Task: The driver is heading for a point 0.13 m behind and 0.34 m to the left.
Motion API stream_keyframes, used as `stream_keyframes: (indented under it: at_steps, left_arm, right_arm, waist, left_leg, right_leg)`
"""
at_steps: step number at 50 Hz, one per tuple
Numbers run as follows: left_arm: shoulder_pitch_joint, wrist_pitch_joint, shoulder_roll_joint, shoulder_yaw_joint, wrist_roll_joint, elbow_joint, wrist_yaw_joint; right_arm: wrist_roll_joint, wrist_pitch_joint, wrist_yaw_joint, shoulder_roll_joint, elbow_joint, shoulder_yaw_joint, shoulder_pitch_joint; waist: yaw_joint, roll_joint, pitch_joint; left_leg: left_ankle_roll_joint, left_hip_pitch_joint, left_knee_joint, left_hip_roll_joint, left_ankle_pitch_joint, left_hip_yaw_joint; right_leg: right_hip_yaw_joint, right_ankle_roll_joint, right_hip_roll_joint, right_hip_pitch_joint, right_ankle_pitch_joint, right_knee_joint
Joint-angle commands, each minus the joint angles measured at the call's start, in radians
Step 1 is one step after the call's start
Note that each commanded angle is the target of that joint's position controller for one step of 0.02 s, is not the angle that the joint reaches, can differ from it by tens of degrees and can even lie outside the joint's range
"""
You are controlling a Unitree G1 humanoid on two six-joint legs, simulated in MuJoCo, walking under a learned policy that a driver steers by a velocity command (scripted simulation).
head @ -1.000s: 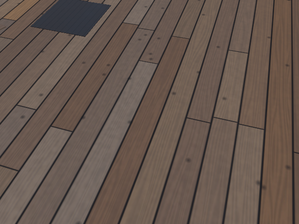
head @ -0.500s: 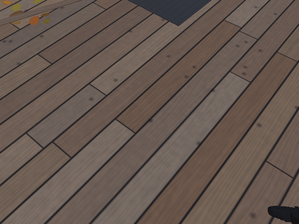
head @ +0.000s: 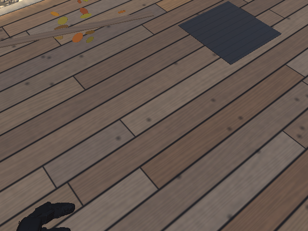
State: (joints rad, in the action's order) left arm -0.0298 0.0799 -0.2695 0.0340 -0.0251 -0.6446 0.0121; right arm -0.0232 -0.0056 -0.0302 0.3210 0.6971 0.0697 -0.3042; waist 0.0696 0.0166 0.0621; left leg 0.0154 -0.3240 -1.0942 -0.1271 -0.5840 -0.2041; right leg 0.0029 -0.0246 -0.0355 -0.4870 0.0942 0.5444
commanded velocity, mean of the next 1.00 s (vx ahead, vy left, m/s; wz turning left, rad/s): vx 0.16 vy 0.00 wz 0.60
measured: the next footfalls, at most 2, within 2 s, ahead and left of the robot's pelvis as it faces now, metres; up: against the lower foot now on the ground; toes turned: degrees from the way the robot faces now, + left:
left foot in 0.38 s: +0.07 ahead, +0.14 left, +0.00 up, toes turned +16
right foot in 0.84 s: +0.18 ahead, -0.06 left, +0.00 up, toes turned +33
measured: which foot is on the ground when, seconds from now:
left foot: up 0.00-0.36, down 0.38-0.84, up 0.86-1.00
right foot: down 0.00-0.38, up 0.40-0.82, down 0.84-1.00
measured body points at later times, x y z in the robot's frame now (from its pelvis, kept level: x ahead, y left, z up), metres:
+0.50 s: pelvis +0.04 +0.03 +0.02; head +0.07 +0.08 +0.47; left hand +0.11 +0.35 -0.10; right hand +0.27 -0.20 -0.05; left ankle +0.03 +0.13 -0.72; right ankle +0.10 -0.11 -0.65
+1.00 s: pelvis +0.13 +0.05 +0.02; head +0.15 +0.04 +0.47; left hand +0.03 +0.33 -0.08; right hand +0.41 -0.10 -0.07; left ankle +0.07 +0.18 -0.64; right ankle +0.15 -0.08 -0.72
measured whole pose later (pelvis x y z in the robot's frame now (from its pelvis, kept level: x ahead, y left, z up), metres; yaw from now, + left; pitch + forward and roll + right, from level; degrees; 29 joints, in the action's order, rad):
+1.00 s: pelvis +0.13 +0.05 +0.02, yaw +35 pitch +1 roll -1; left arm -0.31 0.08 -0.27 0.07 0.00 -0.77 -0.01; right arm -0.02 0.01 0.00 0.32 0.62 0.07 -0.26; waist -0.03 0.05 -0.02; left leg -0.01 -0.60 -1.10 -0.02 -0.30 -0.10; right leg 0.04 -0.01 -0.01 -0.12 0.29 0.38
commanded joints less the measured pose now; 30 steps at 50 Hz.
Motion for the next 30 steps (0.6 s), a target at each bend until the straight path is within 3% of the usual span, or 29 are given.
stream_keyframes:
  at_steps: [1,3,4,6,9,14,17,18,19,20,21,22,23,24,25,28,30]
  left_arm:
    - [-0.085,-0.035,-0.096,0.029,0.006,0.068,-0.021]
    - [-0.040,-0.048,-0.115,0.031,-0.002,0.051,-0.028]
    - [-0.038,-0.047,-0.121,0.036,-0.006,0.043,-0.029]
    - [-0.051,-0.045,-0.134,0.045,-0.004,0.025,-0.031]
    - [-0.043,-0.057,-0.158,0.056,0.009,0.013,-0.037]
    - [-0.031,-0.078,-0.195,0.070,0.024,-0.008,-0.028]
    - [-0.030,-0.088,-0.207,0.074,0.044,-0.029,-0.026]
    - [-0.057,-0.092,-0.187,0.070,0.048,-0.044,-0.026]
    - [-0.105,-0.096,-0.146,0.061,0.041,-0.065,-0.020]
    - [-0.122,-0.096,-0.087,0.040,-0.013,-0.027,-0.011]
    - [-0.003,-0.089,-0.134,0.057,-0.001,0.010,-0.024]
    - [0.020,-0.092,-0.160,0.068,0.024,0.010,-0.031]
    - [-0.012,-0.095,-0.161,0.074,0.028,-0.005,-0.038]
    - [-0.035,-0.098,-0.163,0.078,0.017,-0.028,-0.047]
    - [-0.053,-0.099,-0.162,0.080,0.009,-0.031,-0.049]
    - [-0.065,-0.094,-0.139,0.076,0.022,-0.030,-0.044]
    - [-0.042,-0.087,-0.125,0.068,0.027,-0.019,-0.034]
  right_arm:
    - [-0.009,-0.030,-0.011,0.175,-0.071,0.044,-0.042]
    - [-0.004,-0.056,-0.017,0.122,-0.090,0.038,-0.022]
    - [-0.003,-0.058,-0.018,0.090,-0.091,0.031,-0.029]
    - [0.006,-0.054,-0.018,0.062,-0.102,0.023,-0.011]
    - [0.012,-0.052,-0.007,0.062,-0.124,0.017,0.042]
    - [0.010,-0.058,0.019,0.078,-0.148,0.021,0.093]
    - [0.012,-0.057,0.033,0.081,-0.144,0.030,0.070]
    - [0.014,-0.056,0.032,0.097,-0.130,0.040,0.041]
    - [0.014,-0.056,0.023,0.147,-0.123,0.058,-0.001]
    - [0.014,-0.054,0.002,0.262,-0.148,0.080,-0.008]
    - [0.052,-0.032,0.010,0.267,-0.171,0.077,0.007]
    - [0.058,-0.012,0.016,0.232,-0.164,0.068,0.048]
    - [0.040,0.000,0.015,0.202,-0.165,0.061,0.105]
    - [0.023,0.002,0.012,0.165,-0.170,0.049,0.140]
    - [0.017,0.000,0.007,0.154,-0.175,0.040,0.164]
    - [0.026,-0.004,-0.003,0.134,-0.175,0.030,0.150]
    - [0.014,-0.006,-0.007,0.137,-0.161,0.034,0.103]
  waist:
    - [-0.079,-0.084,-0.237]
    - [-0.047,-0.126,-0.124]
    - [-0.045,-0.149,-0.113]
    - [-0.056,-0.155,-0.141]
    - [-0.070,-0.131,-0.185]
    - [-0.081,-0.156,-0.149]
    - [-0.050,-0.146,-0.149]
    - [-0.044,-0.127,-0.150]
    - [-0.040,-0.010,-0.136]
    - [-0.084,0.313,-0.127]
    - [-0.006,0.239,-0.145]
    - [-0.025,0.149,-0.122]
    - [-0.059,0.117,-0.111]
    - [-0.070,0.097,-0.122]
    - [-0.084,0.110,-0.128]
    - [-0.086,0.113,-0.163]
    - [-0.060,0.116,-0.166]
  left_leg:
    - [0.074,-0.326,-0.280,0.116,0.058,0.063]
    - [0.075,-0.237,-0.171,0.149,0.111,0.110]
    - [0.074,-0.205,-0.117,0.146,0.125,0.137]
    - [0.074,-0.194,-0.030,0.161,0.138,0.154]
    - [0.062,-0.157,0.092,0.195,0.213,0.159]
    - [0.022,-0.055,0.284,0.191,0.250,0.215]
    - [-0.026,0.046,0.500,0.162,0.324,0.259]
    - [-0.055,0.124,0.576,0.139,0.366,0.257]
    - [-0.107,0.225,0.693,0.193,0.502,0.137]
    - [-0.245,0.349,0.723,0.453,0.815,-0.236]
    - [-0.375,0.220,0.767,0.508,0.757,-0.324]
    - [-0.339,0.196,0.781,0.452,0.688,-0.234]
    - [-0.278,0.185,0.771,0.399,0.637,-0.169]
    - [-0.242,0.189,0.761,0.369,0.628,-0.138]
    - [-0.236,0.167,0.753,0.349,0.678,-0.114]
    - [-0.241,0.183,0.738,0.317,0.729,-0.103]
    - [-0.239,0.220,0.774,0.296,0.416,-0.143]
  right_leg:
    - [-0.376,-0.210,0.376,0.479,-0.174,-0.175]
    - [-0.221,-0.185,0.291,0.266,-0.112,-0.245]
    - [-0.169,-0.188,0.270,0.234,-0.132,-0.266]
    - [-0.130,-0.221,0.297,0.272,-0.231,-0.274]
    - [-0.097,-0.241,0.342,0.313,-0.216,-0.283]
    - [-0.024,-0.213,0.352,0.288,-0.050,-0.294]
    - [0.017,-0.155,0.351,0.298,-0.016,-0.215]
    - [0.051,-0.107,0.326,0.259,0.025,-0.152]
    - [0.118,-0.024,0.264,0.154,0.137,-0.001]
    - [0.207,0.093,0.104,-0.131,0.532,0.338]
    - [0.020,0.099,0.045,-0.198,0.578,0.519]
    - [-0.029,0.082,0.065,-0.203,0.487,0.580]
    - [-0.046,0.073,0.076,-0.206,0.393,0.574]
    - [-0.053,0.078,0.081,-0.197,0.339,0.575]
    - [-0.048,0.089,0.070,-0.168,0.293,0.598]
    - [-0.051,0.107,0.045,-0.126,0.235,0.573]
    - [-0.050,0.105,0.042,-0.136,0.201,0.423]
